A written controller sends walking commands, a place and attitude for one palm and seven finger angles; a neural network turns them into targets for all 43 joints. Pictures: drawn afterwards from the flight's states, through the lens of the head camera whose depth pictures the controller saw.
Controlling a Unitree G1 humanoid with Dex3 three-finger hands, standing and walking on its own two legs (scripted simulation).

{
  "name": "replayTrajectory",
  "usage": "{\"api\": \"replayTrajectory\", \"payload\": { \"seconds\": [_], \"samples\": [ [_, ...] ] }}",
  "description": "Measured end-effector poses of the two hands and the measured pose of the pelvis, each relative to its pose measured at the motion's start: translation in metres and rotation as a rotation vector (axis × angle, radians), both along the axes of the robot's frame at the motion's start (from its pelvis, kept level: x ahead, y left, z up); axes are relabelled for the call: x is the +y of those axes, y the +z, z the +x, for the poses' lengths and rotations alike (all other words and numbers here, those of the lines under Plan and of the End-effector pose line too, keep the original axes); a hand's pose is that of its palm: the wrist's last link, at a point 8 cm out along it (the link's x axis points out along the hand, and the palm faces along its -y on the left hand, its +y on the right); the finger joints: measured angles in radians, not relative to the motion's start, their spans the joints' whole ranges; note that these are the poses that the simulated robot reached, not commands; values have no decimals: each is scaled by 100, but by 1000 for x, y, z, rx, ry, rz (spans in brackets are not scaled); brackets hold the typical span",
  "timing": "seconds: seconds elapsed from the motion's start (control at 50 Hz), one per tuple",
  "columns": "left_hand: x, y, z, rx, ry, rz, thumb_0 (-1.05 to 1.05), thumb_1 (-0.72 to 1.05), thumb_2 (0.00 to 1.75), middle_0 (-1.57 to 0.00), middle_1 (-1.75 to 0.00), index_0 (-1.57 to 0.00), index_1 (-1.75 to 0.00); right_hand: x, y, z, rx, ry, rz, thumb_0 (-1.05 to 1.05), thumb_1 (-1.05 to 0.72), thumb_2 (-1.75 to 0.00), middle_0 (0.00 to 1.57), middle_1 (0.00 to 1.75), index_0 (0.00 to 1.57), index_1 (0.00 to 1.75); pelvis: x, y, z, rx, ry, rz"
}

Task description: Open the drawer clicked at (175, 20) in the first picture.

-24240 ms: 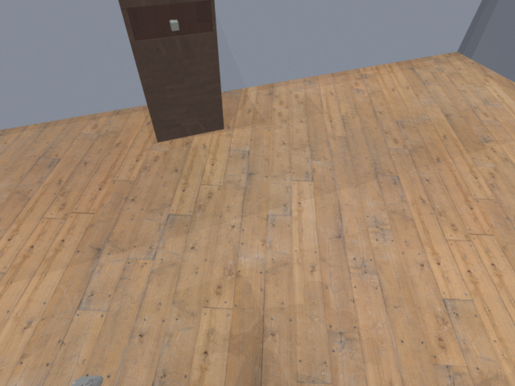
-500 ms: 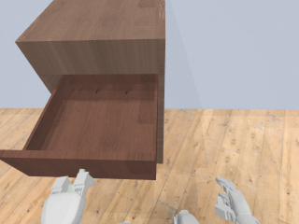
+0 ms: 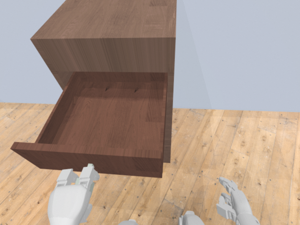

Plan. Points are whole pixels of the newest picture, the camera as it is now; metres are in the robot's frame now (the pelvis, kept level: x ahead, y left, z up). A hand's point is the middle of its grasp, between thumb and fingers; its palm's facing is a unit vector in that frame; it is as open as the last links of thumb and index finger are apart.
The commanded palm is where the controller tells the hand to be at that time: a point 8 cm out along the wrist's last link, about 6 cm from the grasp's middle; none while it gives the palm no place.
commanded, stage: open the thumb to release the handle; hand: left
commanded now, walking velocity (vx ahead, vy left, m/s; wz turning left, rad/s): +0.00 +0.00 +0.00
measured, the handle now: (86, 179) +0.23 +0.20 +0.00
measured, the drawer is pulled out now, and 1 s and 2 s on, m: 0.30 0.30 0.30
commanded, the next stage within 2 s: lift the hand off the handle in 0.14 s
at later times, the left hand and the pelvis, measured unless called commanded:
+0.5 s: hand (83, 198) +0.19 +0.20 -0.02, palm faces +0.04 -0.07 -1.00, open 13.7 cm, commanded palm +0.16 +0.20 +0.03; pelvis -0.01 +0.00 +0.00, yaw +0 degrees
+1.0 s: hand (76, 195) +0.19 +0.20 +0.02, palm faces +0.04 -0.11 -0.99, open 13.7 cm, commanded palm +0.16 +0.20 +0.07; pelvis +0.00 +0.01 +0.02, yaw +0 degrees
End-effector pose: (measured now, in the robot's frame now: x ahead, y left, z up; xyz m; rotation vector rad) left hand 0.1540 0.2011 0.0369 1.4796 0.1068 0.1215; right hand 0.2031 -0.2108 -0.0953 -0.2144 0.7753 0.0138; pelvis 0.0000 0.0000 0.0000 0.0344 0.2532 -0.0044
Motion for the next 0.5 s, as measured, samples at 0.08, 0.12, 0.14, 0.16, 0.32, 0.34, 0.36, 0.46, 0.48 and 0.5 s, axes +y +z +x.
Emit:
{"api": "replayTrajectory", "payload": {
  "seconds": [0.08,0.12,0.14,0.16,0.32,0.34,0.36,0.46,0.48,0.5],
  "samples": [
    [0,0,-1,0,3,-1,0,-7,48,-35,-125,-36,-126,-3,5,-1,-11,-2,-9,2,-90,-90,20,30,20,30,-1,3,-3,-10,2,-1],
    [0,0,-1,1,0,-2,0,-18,43,-34,-123,-35,-125,-5,8,-2,-15,-6,-15,2,-90,-90,20,30,20,30,-2,4,-4,-15,2,-1],
    [0,0,-2,1,-1,-2,0,-23,41,-33,-123,-35,-124,-6,9,-2,-17,-9,-18,2,-90,-90,20,30,20,30,-2,4,-5,-17,2,-1],
    [0,0,-2,2,-2,-1,0,-27,39,-33,-122,-35,-123,-7,10,-3,-18,-11,-21,2,-90,-90,20,30,20,30,-2,4,-5,-19,2,-1],
    [0,-2,-1,-8,-3,4,0,-44,32,-32,-120,-34,-122,-13,10,-8,-19,-20,-38,2,-90,-90,20,30,20,30,-1,4,-9,-25,6,-2],
    [0,-2,0,-11,-2,4,0,-45,31,-32,-120,-34,-121,-13,10,-9,-17,-21,-38,2,-90,-90,20,30,20,30,-1,4,-10,-24,7,-2],
    [-1,-2,1,-14,-1,4,0,-46,31,-32,-120,-33,-121,-13,9,-9,-15,-23,-38,2,-90,-90,20,30,20,30,-1,4,-10,-24,7,-1],
    [-1,-2,7,-21,-1,13,0,-48,30,-32,-120,-34,-121,-10,6,-14,-2,-31,-30,2,-90,-90,20,30,20,30,0,4,-12,-27,6,-1],
    [-1,-2,9,-21,0,13,0,-48,30,-32,-120,-34,-121,-9,5,-14,1,-33,-29,2,-90,-90,20,30,20,30,0,4,-12,-28,6,-1],
    [-1,-2,10,-20,-1,13,0,-48,30,-32,-120,-34,-121,-9,5,-15,3,-35,-27,2,-90,-90,20,30,20,30,0,5,-12,-28,5,-1]
  ]
}}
